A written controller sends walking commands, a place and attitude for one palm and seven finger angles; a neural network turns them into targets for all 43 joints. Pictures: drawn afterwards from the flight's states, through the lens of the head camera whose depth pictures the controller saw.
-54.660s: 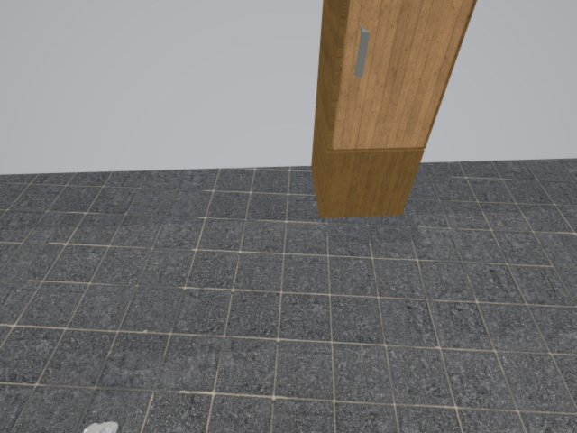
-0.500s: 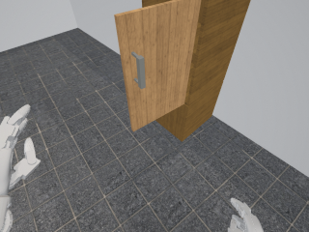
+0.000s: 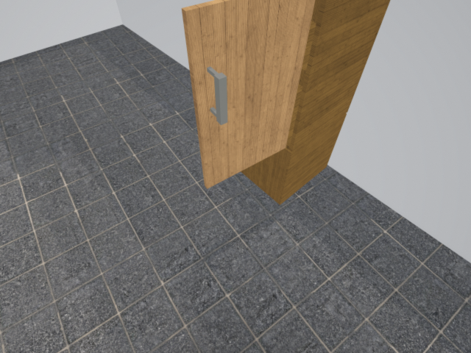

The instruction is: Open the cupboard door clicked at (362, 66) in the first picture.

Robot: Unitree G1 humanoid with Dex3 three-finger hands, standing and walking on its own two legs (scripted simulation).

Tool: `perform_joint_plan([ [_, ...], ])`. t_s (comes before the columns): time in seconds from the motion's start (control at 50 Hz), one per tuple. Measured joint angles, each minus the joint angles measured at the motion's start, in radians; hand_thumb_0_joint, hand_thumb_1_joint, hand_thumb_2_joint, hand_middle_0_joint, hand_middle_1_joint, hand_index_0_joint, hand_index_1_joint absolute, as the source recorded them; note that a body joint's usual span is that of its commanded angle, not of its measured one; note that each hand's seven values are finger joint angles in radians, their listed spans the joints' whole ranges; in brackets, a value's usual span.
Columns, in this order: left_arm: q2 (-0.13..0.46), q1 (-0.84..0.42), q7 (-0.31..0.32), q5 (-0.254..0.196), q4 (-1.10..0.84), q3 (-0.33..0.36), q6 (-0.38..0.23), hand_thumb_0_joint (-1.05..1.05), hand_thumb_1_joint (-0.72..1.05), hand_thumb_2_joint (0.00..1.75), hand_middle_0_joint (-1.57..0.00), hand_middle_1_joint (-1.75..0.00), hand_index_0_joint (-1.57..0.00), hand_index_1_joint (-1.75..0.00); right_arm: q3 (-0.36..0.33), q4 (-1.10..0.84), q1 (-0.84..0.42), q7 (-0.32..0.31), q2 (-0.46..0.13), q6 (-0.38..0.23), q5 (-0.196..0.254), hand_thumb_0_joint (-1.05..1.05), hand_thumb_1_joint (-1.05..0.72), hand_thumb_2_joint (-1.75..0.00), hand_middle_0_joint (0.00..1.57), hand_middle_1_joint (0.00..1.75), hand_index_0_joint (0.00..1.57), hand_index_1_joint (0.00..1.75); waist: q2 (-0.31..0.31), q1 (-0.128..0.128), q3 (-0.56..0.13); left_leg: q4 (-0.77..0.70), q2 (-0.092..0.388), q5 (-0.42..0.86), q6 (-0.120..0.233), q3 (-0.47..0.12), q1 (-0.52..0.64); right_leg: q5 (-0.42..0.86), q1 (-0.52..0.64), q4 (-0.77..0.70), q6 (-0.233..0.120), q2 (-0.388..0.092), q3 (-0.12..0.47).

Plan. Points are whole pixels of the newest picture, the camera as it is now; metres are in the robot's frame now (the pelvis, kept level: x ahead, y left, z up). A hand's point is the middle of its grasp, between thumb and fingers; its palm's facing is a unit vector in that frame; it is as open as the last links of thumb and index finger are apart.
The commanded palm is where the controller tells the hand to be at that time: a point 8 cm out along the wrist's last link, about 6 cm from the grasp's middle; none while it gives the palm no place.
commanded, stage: let the arm hang, fingers relaxed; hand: left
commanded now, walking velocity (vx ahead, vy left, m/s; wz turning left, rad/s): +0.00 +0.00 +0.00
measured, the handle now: (216, 96) +0.68 +0.10 +0.04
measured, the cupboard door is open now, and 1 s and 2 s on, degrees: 83 83 83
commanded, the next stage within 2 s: look to check the result in 0.56 s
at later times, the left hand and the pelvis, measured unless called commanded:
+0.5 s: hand out of the picture +0.12 +0.24 -0.14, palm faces -0.03 -0.95 -0.32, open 7.4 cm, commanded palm none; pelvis +0.02 +0.01 +0.01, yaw -1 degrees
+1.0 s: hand out of the picture +0.11 +0.25 -0.14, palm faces -0.05 -0.93 -0.36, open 7.4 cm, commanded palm none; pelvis +0.04 +0.00 +0.01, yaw -1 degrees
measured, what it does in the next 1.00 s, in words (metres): stands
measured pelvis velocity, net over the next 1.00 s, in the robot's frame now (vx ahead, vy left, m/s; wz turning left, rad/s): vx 0.04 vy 0.00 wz -0.03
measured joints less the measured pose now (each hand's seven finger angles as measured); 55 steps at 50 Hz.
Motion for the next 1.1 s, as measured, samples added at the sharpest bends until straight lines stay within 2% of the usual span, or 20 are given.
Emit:
perform_joint_plan([
  [0.2, 0.032, -0.094, 0.008, 0.000, 0.031, 0.015, -0.018, 0.01, 0.91, 0.90, -0.20, -0.30, -0.20, -0.30, -0.007, 0.038, -0.046, 0.001, -0.001, -0.016, 0.000, 0.01, -0.90, -0.90, 0.20, 0.30, 0.21, 0.30, 0.026, -0.007, -0.018, -0.040, -0.012, 0.008, 0.010, 0.019, 0.042, 0.001, 0.025, -0.017, 0.011, -0.012, 0.019],
  [0.48, 0.026, -0.218, 0.004, 0.002, 0.005, 0.003, -0.045, 0.01, 0.91, 0.90, -0.20, -0.30, -0.20, -0.30, -0.008, 0.045, -0.130, 0.004, -0.054, -0.035, 0.000, 0.01, -0.90, -0.90, 0.20, 0.30, 0.21, 0.30, 0.010, -0.023, -0.029, -0.105, -0.019, 0.020, 0.011, 0.032, 0.099, 0.007, 0.069, -0.060, 0.019, -0.017, 0.031],
  [0.72, 0.048, -0.217, 0.001, 0.003, 0.021, 0.001, -0.044, 0.01, 0.91, 0.90, -0.20, -0.30, -0.20, -0.30, -0.005, 0.047, -0.158, 0.006, -0.089, -0.035, 0.001, 0.01, -0.90, -0.90, 0.20, 0.30, 0.20, 0.30, 0.006, -0.022, -0.016, -0.142, -0.011, 0.026, 0.005, 0.034, 0.123, 0.017, 0.094, -0.104, 0.015, -0.007, 0.032],
  [1.1, 0.066, -0.203, 0.003, 0.000, 0.038, -0.003, -0.044, 0.01, 0.91, 0.90, -0.20, -0.30, -0.20, -0.30, 0.003, 0.049, -0.169, 0.006, -0.095, -0.032, 0.005, 0.01, -0.90, -0.90, 0.20, 0.30, 0.21, 0.30, 0.009, -0.014, -0.009, -0.164, -0.002, 0.017, -0.004, 0.032, 0.148, 0.012, 0.122, -0.134, 0.009, 0.003, 0.031],
])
